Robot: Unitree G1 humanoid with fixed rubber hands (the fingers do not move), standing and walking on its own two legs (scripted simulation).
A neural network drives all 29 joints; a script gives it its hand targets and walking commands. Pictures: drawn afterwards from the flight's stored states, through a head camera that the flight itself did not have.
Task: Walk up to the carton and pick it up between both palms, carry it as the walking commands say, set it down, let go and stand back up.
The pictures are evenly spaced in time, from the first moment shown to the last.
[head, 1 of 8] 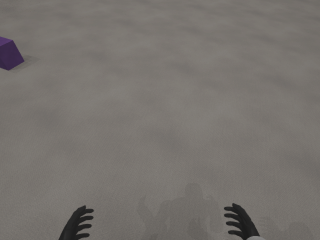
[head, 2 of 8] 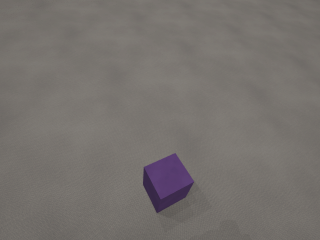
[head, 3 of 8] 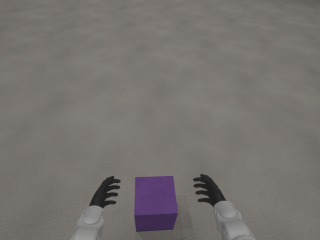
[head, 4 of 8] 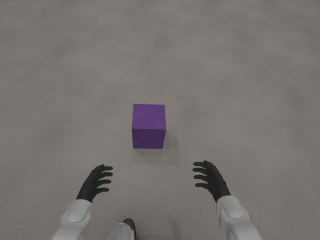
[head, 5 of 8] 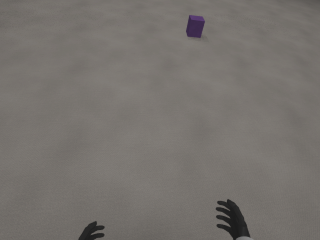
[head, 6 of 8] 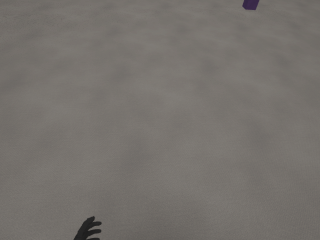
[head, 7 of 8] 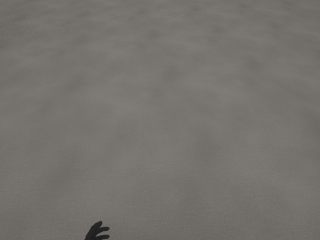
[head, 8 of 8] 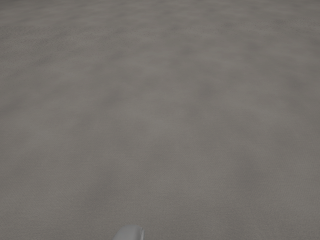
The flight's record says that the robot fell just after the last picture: no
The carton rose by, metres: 0.00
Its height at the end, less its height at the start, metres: +0.00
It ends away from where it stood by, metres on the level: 0.00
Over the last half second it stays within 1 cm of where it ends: yes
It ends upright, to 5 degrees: yes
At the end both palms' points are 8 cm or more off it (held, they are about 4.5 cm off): yes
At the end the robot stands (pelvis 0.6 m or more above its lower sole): yes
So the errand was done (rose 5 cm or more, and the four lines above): no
